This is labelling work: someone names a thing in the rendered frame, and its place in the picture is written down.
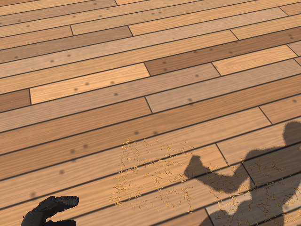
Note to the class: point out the left robot hand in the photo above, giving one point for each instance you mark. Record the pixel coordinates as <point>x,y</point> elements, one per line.
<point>48,208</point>

